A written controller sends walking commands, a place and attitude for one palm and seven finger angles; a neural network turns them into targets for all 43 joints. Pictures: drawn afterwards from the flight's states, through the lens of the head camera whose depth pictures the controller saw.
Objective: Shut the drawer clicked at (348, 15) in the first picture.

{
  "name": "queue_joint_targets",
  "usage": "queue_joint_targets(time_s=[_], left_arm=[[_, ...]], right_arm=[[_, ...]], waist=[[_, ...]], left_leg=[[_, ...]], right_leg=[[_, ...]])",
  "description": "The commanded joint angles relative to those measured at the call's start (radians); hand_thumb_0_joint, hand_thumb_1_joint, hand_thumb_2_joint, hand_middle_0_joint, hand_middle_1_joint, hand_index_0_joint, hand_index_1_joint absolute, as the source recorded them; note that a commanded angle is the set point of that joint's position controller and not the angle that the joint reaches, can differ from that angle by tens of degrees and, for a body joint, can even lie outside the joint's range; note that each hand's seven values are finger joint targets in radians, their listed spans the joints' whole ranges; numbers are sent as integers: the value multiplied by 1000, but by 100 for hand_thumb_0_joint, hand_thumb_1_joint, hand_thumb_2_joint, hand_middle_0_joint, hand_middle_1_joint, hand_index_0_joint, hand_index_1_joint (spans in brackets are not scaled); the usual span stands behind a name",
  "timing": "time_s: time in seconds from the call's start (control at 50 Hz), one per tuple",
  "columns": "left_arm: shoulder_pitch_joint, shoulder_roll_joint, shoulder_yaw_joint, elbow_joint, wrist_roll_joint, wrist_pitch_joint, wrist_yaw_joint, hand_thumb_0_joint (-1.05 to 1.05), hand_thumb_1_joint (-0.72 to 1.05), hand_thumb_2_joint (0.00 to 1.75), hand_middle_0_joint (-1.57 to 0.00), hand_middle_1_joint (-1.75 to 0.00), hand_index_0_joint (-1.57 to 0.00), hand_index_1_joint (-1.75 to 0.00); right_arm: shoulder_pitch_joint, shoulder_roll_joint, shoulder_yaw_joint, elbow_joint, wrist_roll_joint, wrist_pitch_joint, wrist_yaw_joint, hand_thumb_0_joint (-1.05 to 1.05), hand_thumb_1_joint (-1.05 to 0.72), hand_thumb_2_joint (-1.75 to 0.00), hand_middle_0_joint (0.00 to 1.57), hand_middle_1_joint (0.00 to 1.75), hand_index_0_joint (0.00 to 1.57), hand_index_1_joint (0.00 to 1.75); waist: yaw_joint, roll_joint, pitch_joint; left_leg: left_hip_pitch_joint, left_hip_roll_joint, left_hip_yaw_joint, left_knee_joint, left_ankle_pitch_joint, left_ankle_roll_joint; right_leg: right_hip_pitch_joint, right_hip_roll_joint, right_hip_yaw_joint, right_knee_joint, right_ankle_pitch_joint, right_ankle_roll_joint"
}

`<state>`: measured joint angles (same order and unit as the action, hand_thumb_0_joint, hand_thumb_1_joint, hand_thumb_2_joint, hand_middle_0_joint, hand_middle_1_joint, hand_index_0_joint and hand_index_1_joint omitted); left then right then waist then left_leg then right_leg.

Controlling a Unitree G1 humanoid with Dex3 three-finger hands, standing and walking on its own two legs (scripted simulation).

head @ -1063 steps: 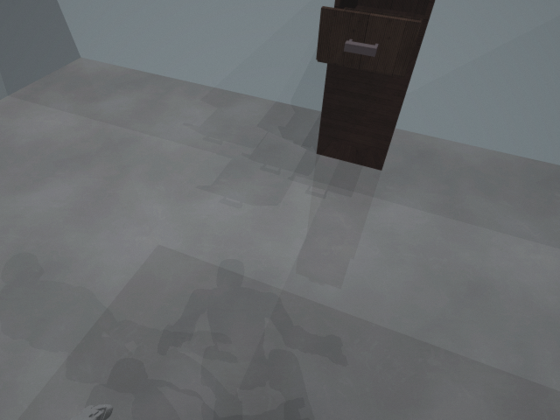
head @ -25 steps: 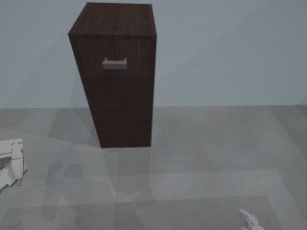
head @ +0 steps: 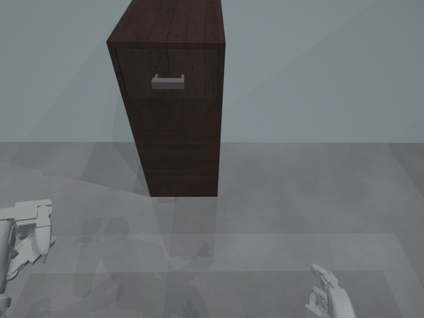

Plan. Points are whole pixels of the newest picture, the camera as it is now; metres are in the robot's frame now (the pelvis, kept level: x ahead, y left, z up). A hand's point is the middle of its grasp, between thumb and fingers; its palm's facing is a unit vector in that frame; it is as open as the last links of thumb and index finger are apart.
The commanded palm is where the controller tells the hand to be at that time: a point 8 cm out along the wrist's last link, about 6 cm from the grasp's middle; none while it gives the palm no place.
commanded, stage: let the arm hang, fingers relaxed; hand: left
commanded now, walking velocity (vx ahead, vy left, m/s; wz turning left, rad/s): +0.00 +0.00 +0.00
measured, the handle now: (169, 80) +0.85 +0.20 +0.00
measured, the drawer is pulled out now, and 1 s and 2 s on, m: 0.00 0.00 0.00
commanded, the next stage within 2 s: look to check the result in 1.08 s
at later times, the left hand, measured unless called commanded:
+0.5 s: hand out of the picture -0.10 +0.18 -0.17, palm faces +0.09 -0.97 -0.21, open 4.6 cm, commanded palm none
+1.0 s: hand out of the picture -0.02 +0.13 -0.18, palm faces +0.10 -0.98 -0.14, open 7.3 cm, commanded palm none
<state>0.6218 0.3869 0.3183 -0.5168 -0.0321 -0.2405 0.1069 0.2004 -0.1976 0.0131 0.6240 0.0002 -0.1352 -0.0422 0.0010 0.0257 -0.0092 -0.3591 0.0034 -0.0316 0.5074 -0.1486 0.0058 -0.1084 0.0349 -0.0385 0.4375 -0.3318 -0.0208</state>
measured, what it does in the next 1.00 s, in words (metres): stands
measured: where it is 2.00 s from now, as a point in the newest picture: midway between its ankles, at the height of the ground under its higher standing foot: outside the picture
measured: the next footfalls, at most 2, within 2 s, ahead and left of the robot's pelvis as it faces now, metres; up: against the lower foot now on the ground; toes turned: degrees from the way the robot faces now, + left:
none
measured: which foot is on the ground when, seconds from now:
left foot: down 0.00-1.00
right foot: down 0.00-1.00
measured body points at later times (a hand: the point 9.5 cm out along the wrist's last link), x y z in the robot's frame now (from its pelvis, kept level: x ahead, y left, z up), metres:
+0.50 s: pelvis -0.01 +0.00 +0.00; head +0.01 +0.01 +0.45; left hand -0.11 +0.23 -0.16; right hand -0.02 -0.23 -0.15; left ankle +0.07 +0.11 -0.74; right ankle -0.06 -0.11 -0.74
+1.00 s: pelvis +0.00 -0.01 +0.00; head +0.00 -0.01 +0.45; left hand -0.03 +0.18 -0.17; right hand -0.02 -0.21 -0.17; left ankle +0.07 +0.11 -0.74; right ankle -0.06 -0.11 -0.74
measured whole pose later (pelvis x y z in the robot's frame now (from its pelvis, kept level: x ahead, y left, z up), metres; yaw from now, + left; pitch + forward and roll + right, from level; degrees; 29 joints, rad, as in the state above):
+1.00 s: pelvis +0.00 -0.01 +0.00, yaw +2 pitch -3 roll +0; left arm 0.33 0.08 0.01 1.12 0.00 -0.01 0.04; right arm 0.32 -0.10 -0.02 1.14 -0.02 0.01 -0.04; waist -0.01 0.01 0.04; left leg -0.30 -0.02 -0.06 0.50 -0.15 -0.01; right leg -0.07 0.02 -0.07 0.48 -0.38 -0.04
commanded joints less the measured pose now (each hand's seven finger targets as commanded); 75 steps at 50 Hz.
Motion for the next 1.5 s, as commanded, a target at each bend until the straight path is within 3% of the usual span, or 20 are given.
queue_joint_targets(time_s=[0.0,0.02,0.04,0.08,0.1,0.14,0.2,0.24,0.3,0.36,0.46,0.56,0.68,0.8,0.84,1.0,1.22,1.4,1.48], left_arm=[[-160,-1,-199,650,69,218,-107,0,90,90,-132,-151,-132,-151],[-195,-7,-210,699,74,225,-107,0,90,90,-128,-147,-128,-147],[-212,-5,-213,750,72,228,-106,0,90,90,-124,-143,-124,-143],[-277,12,-217,878,71,233,-103,0,90,90,-116,-134,-116,-134],[-313,14,-225,947,68,240,-102,0,90,90,-112,-130,-112,-130],[-344,3,-241,1079,62,250,-94,0,90,90,-104,-121,-104,-121],[-314,-11,-258,1267,50,256,-89,0,90,90,-92,-108,-92,-108],[-286,-31,-266,1368,46,258,-91,0,90,90,-84,-99,-84,-99],[-229,-86,-258,1477,48,253,-89,0,90,90,-72,-86,-72,-86],[-208,-93,-273,1547,43,246,-88,0,90,90,-60,-73,-60,-73],[-176,-118,-290,1626,39,243,-80,0,90,90,-40,-52,-40,-52],[-147,-147,-297,1660,38,245,-72,0,90,90,-20,-30,-20,-30],[-137,-169,-293,1665,40,243,-66,0,90,90,-20,-30,-20,-30],[-137,-191,-286,1660,39,239,-61,0,90,90,-20,-30,-20,-30],[-127,-199,-285,1659,38,238,-60,0,90,90,-20,-30,-20,-30],[-168,-203,-279,1642,39,234,-57,0,90,90,-20,-30,-20,-30],[-176,-190,-277,1637,38,231,-54,0,90,90,-20,-30,-20,-30],[-182,-182,-281,1645,37,232,-57,0,90,90,-20,-30,-20,-30],[-176,-178,-281,1645,37,231,-58,0,90,90,-20,-30,-20,-30]], right_arm=[[-38,-235,-93,60,6,47,46,0,-90,-90,20,30,20,30],[-33,-224,-83,55,-4,62,43,0,-90,-90,20,30,20,30],[-39,-229,-74,53,-12,72,39,0,-90,-90,20,30,20,30],[-58,-226,-72,77,-21,89,37,0,-90,-90,20,30,20,30],[-58,-222,-71,98,-24,100,36,0,-90,-90,20,30,20,30],[-52,-190,-61,140,-33,123,33,0,-90,-90,20,30,20,30],[-39,-163,-45,212,-31,136,26,0,-90,-90,20,30,20,30],[-21,-152,-41,253,-27,142,19,0,-90,-90,20,30,20,30],[29,-116,-45,308,-29,143,7,0,-90,-90,20,30,20,30],[78,-109,-47,358,-19,145,1,0,-90,-90,20,30,20,30],[126,-80,-48,426,-13,151,-2,0,-90,-90,20,30,20,30],[158,-45,-46,465,-14,158,-2,0,-90,-90,20,30,20,30],[181,-1,-47,488,-18,161,1,0,-90,-90,20,30,20,30],[191,19,-43,500,-19,145,-4,0,-90,-90,20,30,20,30],[180,20,-43,496,-18,142,-7,0,-90,-90,20,30,20,30],[188,26,-45,499,-19,140,-9,0,-90,-90,20,30,20,30],[168,6,-47,492,-14,139,-13,0,-90,-90,20,30,20,30],[152,-5,-45,496,-15,142,-13,0,-90,-90,20,30,20,30],[143,-8,-44,496,-14,143,-11,0,-90,-90,20,30,20,30]], waist=[[-8,-37,-85],[-4,-132,-72],[2,-189,-58],[1,-242,-22],[-8,-216,-2],[-11,-91,29],[2,107,47],[11,114,65],[10,199,17],[3,92,13],[-7,-5,79],[-12,-31,141],[-15,-75,176],[-5,5,164],[5,-6,158],[-8,-6,147],[-6,-34,119],[-10,-20,140],[-7,-50,141]], left_leg=[[103,95,-107,129,218,49],[75,99,-136,113,234,63],[41,97,-156,108,228,77],[26,59,-130,120,195,67],[48,45,-116,117,156,59],[69,41,-113,83,152,52],[47,57,-166,-44,66,58],[27,61,-190,-97,-28,60],[68,64,-196,-133,-84,62],[118,69,-185,-124,-36,61],[152,64,-149,-114,-12,52],[142,56,-133,-122,-70,46],[133,37,-90,-77,-63,37],[103,56,-114,-104,21,49],[98,55,-110,-95,53,51],[127,56,-86,-63,116,42],[156,66,-63,-32,179,40],[167,71,-66,-52,141,37],[169,69,-57,-46,135,35]], right_leg=[[-218,-136,66,87,164,-20],[-206,-111,59,103,132,-16],[-176,-109,56,94,132,-19],[-166,-142,81,53,167,-46],[-194,-158,88,34,130,-61],[-190,-157,93,20,99,-66],[-121,-114,71,10,-6,-43],[-92,-100,64,-23,-54,-41],[-54,-100,57,-39,-36,-52],[-58,-106,53,-79,-4,-51],[-112,-114,47,-119,-20,-54],[-166,-114,50,-131,-97,-56],[-218,-131,68,-147,-152,-65],[-148,-111,46,-90,-37,-54],[-124,-114,42,-90,-1,-51],[-112,-126,48,-103,67,-51],[-79,-132,57,-105,222,-35],[-94,-126,63,-117,163,-39],[-97,-131,66,-128,169,-34]])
